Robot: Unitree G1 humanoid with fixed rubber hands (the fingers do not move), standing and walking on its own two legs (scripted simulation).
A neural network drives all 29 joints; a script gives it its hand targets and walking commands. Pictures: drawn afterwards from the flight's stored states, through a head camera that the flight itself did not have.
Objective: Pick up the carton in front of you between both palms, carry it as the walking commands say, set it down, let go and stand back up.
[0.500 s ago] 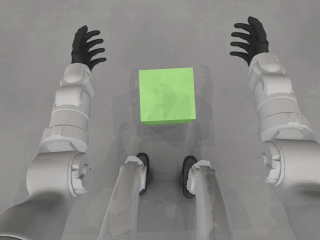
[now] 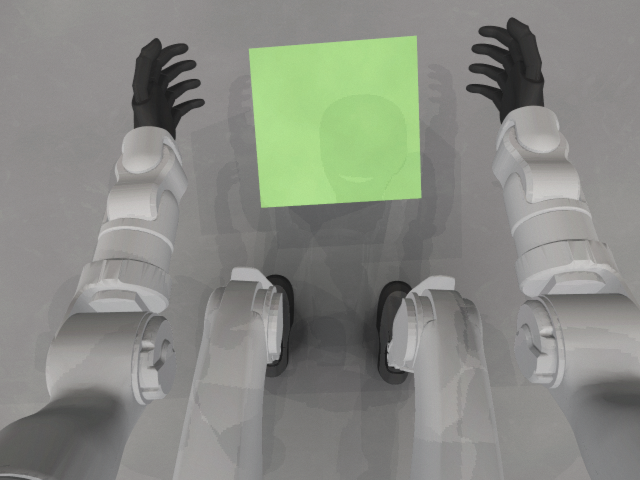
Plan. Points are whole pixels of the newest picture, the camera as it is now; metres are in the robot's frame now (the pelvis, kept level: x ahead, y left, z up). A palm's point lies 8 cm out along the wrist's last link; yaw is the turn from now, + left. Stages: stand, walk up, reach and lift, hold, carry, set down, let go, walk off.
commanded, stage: reach and lift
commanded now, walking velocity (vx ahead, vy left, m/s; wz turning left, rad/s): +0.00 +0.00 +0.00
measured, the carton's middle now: (336, 139) +0.49 +0.01 -0.36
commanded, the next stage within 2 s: none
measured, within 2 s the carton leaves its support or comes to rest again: leaves its support in 1.22 s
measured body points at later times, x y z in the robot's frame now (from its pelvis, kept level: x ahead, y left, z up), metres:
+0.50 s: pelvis -0.03 +0.00 -0.12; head +0.34 -0.01 +0.13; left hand +0.50 +0.20 -0.30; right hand +0.52 -0.18 -0.31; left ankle +0.09 +0.12 -0.45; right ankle +0.09 -0.12 -0.45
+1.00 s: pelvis -0.03 +0.00 -0.11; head +0.34 -0.01 +0.15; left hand +0.50 +0.16 -0.29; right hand +0.52 -0.14 -0.30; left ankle +0.09 +0.12 -0.45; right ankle +0.09 -0.12 -0.45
